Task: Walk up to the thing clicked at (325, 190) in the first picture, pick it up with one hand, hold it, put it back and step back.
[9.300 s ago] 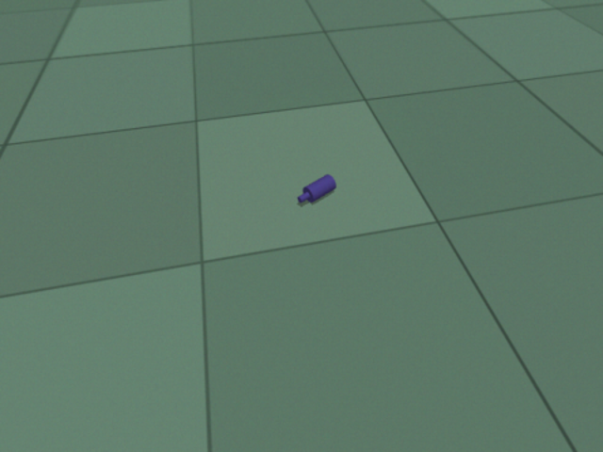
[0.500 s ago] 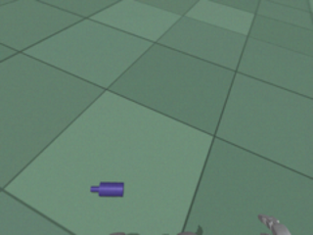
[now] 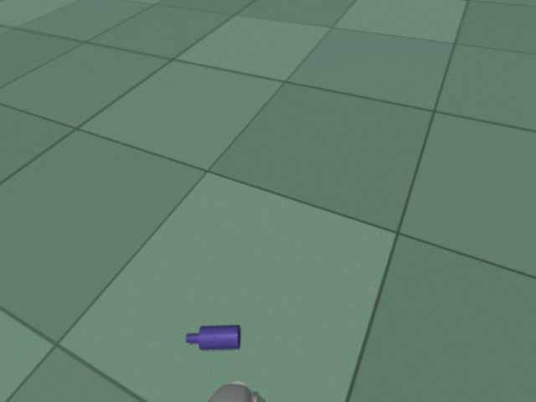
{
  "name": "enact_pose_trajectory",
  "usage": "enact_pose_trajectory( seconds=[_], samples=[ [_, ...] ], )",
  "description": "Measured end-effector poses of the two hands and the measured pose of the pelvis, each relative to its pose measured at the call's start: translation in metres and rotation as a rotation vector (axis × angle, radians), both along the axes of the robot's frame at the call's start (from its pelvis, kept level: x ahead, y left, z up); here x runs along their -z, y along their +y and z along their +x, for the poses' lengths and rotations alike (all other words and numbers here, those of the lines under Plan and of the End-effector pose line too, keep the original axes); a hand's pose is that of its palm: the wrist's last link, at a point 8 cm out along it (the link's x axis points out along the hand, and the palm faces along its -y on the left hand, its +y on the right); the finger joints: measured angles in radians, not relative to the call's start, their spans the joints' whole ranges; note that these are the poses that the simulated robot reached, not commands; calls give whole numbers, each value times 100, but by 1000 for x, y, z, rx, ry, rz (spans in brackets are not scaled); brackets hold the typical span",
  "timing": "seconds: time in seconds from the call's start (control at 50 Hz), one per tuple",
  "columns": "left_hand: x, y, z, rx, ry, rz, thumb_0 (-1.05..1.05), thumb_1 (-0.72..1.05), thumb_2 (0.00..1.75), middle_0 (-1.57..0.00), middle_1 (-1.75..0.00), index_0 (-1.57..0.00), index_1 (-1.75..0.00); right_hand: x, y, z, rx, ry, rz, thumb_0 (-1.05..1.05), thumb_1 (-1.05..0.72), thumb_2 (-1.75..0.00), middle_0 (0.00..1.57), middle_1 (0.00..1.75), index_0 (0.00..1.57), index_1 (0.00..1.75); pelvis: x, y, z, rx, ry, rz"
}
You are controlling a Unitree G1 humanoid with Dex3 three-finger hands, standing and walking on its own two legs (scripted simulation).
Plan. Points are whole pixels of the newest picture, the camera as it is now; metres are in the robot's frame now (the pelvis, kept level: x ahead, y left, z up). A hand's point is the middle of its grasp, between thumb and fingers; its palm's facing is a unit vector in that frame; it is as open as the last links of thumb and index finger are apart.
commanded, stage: walk up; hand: left
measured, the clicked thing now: (212, 337) +0.47 +0.27 -0.74
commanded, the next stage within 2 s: none
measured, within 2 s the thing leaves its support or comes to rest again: neither
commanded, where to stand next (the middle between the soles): +0.13 +0.01 m, yaw +2 degrees
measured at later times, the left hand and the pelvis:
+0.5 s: hand (136, 393) +0.18 +0.27 -0.17, palm faces +0.00 -0.94 -0.35, open 7.3 cm; pelvis +0.09 +0.01 -0.02, yaw +1 degrees
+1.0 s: hand out of the picture +0.13 +0.28 -0.17, palm faces +0.10 -0.94 -0.34, open 7.3 cm; pelvis +0.05 +0.01 -0.02, yaw +5 degrees
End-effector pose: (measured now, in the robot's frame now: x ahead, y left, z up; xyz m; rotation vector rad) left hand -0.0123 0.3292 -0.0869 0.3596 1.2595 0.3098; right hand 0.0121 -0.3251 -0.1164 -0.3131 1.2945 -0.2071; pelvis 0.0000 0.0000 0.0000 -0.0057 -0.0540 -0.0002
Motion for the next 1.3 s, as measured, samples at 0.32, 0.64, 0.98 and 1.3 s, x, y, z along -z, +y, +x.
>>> enact_pose_trajectory(
  seconds=[0.32,0.64,0.98,1.3],
  samples=[
    [50,-5,149,77,-97,-150,1,91,90,-20,-30,-21,-30,-31,37,129,-83,-175,-104,0,-90,-90,21,30,21,30,9,24,79,-34,-5,-15],
    [34,-22,180,81,-65,17,1,91,90,-20,-30,-21,-30,37,13,192,-62,-142,0,0,-90,-90,20,30,21,30,30,-8,86,-18,2,23],
    [49,-7,131,-13,-147,-76,0,91,90,-20,-30,-21,-30,9,23,89,-90,-6,-73,0,-90,-90,21,30,21,30,24,10,51,-73,-9,24],
    [38,-20,85,2,-14,-70,1,91,90,-20,-30,-21,-30,3,16,128,-89,-97,-42,0,-90,-90,20,30,21,30,12,2,52,-39,3,-20]
  ],
)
